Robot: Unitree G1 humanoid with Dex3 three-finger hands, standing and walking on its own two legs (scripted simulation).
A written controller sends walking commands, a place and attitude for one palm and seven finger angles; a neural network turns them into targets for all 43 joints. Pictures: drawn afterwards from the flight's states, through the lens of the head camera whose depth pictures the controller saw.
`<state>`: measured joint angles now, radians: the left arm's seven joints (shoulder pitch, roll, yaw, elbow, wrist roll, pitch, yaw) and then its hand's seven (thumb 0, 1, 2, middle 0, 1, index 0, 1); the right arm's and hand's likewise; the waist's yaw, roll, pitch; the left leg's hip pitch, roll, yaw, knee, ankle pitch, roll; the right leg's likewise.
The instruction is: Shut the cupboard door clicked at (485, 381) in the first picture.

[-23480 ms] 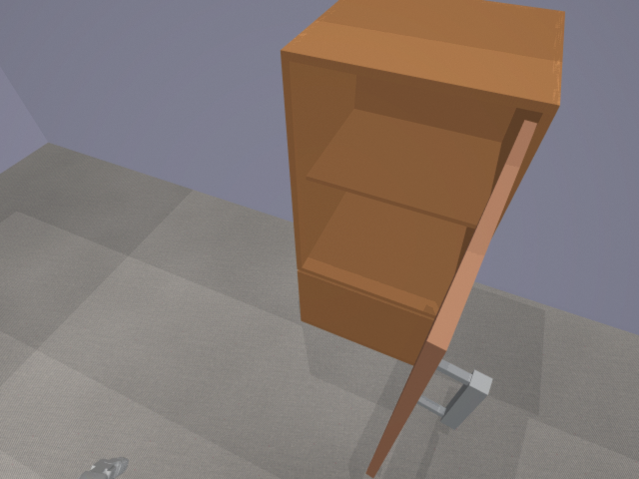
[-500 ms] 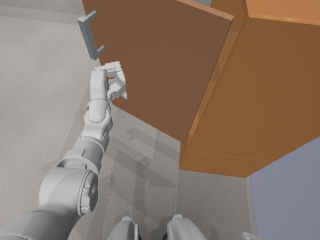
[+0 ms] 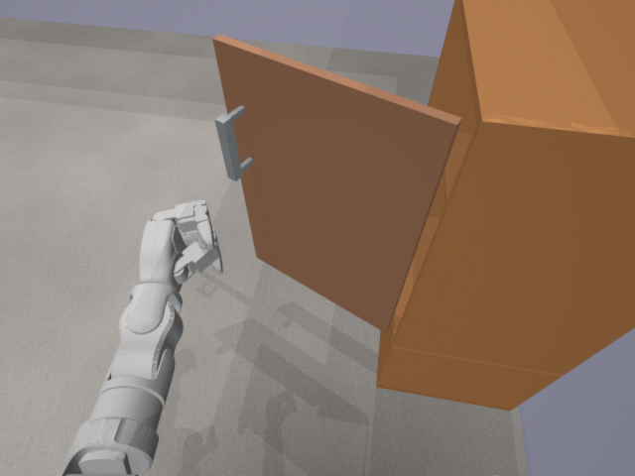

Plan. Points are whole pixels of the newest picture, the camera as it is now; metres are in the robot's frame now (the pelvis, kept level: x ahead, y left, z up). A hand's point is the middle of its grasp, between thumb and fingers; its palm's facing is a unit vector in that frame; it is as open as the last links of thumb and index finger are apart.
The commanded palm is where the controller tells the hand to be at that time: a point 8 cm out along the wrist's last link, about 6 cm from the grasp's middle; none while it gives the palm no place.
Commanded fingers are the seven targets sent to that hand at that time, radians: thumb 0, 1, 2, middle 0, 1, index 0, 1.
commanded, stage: draw the hand back to the body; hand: left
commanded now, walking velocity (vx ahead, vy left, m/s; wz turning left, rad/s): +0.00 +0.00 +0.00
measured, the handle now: (237, 144) +0.66 +0.15 +0.03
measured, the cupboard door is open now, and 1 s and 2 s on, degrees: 66 66 66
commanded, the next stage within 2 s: step back with the hand held close in 1.14 s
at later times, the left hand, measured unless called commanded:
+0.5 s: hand (64, 316) +0.25 +0.24 +0.15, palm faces +0.28 -0.92 -0.28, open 4.2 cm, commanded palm +0.20 +0.28 +0.18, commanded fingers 0.00 0.90 0.90 -0.53 -0.66 -0.53 -0.66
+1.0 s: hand out of the picture +0.18 +0.29 +0.19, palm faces +0.48 -0.79 -0.39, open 7.3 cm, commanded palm +0.13 +0.32 +0.21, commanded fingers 0.00 0.90 0.90 -0.20 -0.30 -0.20 -0.30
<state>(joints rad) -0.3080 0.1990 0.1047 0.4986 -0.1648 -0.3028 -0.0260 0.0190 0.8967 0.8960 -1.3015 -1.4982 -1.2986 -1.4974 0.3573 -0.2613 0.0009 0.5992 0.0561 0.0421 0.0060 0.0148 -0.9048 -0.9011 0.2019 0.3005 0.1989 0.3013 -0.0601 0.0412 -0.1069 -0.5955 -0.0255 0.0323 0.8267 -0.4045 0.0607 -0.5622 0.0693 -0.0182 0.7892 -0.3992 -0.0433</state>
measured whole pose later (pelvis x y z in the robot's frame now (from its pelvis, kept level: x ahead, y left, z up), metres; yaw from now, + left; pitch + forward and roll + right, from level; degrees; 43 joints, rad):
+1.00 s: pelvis +0.00 +0.01 +0.04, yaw +2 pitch -4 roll -1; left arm 0.46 0.35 0.32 -0.37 -0.08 -0.04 0.11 0.02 0.89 0.90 -0.24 -0.33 -0.23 -0.33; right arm 0.21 -0.25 0.02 0.62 0.04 -0.05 -0.06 0.02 -0.90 -0.90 0.20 0.30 0.20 0.30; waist 0.07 0.08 -0.01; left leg -0.12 -0.07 0.00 0.42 -0.23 0.08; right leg -0.08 0.03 -0.02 0.39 -0.24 -0.02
